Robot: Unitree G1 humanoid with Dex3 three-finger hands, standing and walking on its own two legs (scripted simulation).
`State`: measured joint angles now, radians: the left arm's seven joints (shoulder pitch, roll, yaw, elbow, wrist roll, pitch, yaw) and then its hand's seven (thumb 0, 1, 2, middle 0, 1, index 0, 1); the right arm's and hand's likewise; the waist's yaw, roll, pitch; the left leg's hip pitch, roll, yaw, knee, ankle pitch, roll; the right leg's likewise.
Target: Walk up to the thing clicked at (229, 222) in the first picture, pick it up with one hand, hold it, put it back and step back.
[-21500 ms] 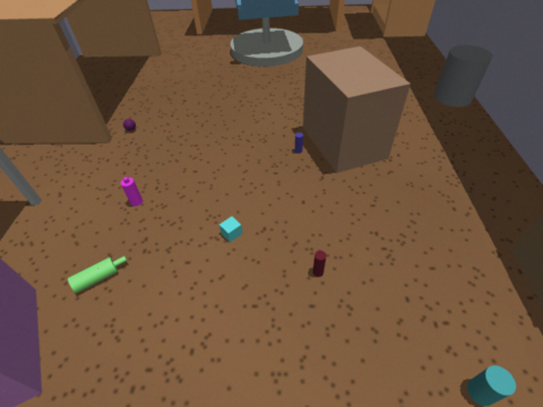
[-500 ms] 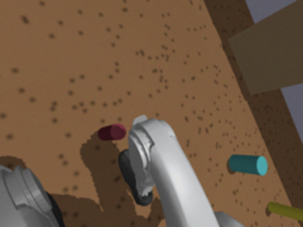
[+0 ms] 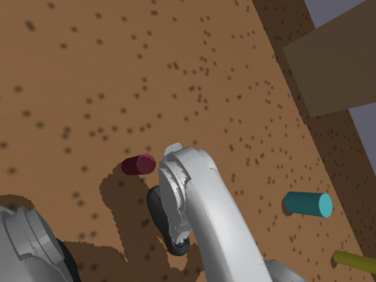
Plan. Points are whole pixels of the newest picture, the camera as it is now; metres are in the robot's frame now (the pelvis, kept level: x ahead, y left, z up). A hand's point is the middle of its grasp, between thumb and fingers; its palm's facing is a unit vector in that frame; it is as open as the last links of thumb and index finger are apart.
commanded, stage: close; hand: left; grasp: from above
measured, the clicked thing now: out of the picture +0.39 +0.40 -0.28
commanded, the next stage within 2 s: settle in 0.88 s
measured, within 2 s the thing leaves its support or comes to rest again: leaves its support in 1.32 s
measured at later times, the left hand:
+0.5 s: hand out of the picture +0.39 +0.40 -0.25, palm faces -0.14 -0.43 -0.89, open 9.9 cm
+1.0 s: hand out of the picture +0.39 +0.40 -0.25, palm faces -0.15 -0.43 -0.89, open 9.9 cm
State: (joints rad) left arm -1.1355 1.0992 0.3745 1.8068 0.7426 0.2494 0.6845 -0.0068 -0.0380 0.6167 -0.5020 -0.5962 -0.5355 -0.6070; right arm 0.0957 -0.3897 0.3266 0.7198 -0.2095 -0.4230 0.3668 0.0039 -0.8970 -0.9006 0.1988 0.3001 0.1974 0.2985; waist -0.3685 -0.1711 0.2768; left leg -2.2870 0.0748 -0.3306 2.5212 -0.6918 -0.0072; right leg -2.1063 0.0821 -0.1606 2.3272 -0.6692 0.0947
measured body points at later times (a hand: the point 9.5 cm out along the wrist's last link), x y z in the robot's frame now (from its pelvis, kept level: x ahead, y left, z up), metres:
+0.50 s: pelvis +0.00 +0.00 +0.00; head +0.28 +0.13 +0.32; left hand +0.40 +0.41 -0.20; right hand +0.04 -0.24 -0.04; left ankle +0.07 +0.13 -0.28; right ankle +0.13 -0.13 -0.28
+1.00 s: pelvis +0.00 +0.00 +0.00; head +0.28 +0.14 +0.32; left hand +0.40 +0.41 -0.20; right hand +0.04 -0.24 -0.04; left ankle +0.07 +0.13 -0.28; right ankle +0.13 -0.13 -0.28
